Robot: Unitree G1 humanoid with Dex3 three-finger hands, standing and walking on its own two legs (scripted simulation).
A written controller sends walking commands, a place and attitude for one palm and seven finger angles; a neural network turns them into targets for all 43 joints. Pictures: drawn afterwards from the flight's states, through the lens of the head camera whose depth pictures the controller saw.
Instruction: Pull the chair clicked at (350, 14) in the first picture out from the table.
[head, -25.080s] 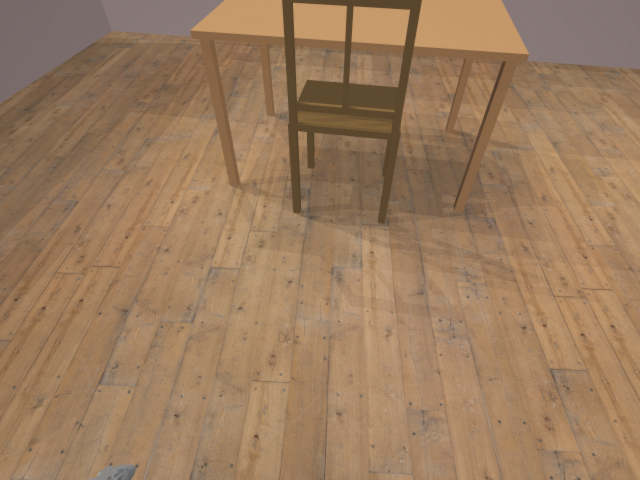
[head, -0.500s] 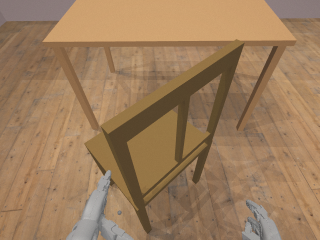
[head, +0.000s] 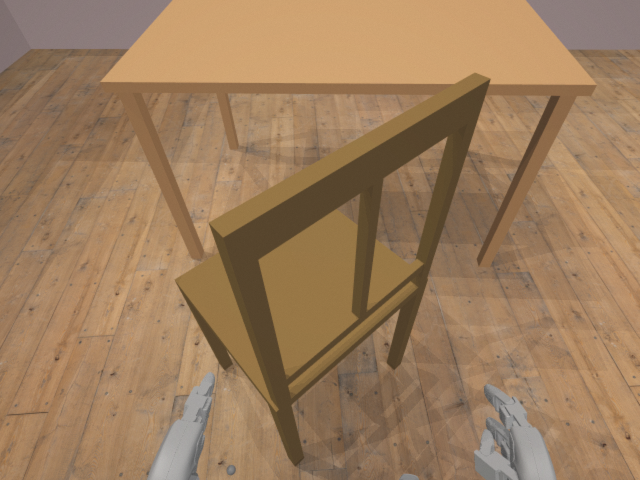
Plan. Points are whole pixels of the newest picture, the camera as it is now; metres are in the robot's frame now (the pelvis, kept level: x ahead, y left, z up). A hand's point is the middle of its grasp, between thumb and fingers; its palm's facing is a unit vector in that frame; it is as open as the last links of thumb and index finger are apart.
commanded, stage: draw the hand back to the body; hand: left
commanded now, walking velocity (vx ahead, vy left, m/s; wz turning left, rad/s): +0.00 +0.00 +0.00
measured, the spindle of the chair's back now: (364, 258) +0.44 -0.05 +0.00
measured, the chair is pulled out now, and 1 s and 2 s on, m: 0.46 0.46 0.46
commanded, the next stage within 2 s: step back with the hand held close in 1.68 s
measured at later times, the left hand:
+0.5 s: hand (192, 442) +0.16 +0.13 +0.07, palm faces -0.03 -1.00 -0.08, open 17.5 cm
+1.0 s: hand (59, 385) +0.19 +0.23 +0.15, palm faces +0.37 -0.84 -0.40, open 13.7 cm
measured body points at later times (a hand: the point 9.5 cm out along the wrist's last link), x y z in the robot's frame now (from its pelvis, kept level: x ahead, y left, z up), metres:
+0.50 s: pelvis -0.02 +0.00 -0.02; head +0.02 -0.03 +0.43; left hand +0.16 +0.19 +0.07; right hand +0.16 -0.24 -0.09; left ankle -0.05 +0.13 -0.69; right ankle +0.04 -0.14 -0.69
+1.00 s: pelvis +0.02 +0.01 +0.04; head +0.00 -0.02 +0.49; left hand +0.16 +0.27 +0.17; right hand +0.21 -0.21 -0.04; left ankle -0.05 +0.13 -0.69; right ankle +0.04 -0.14 -0.69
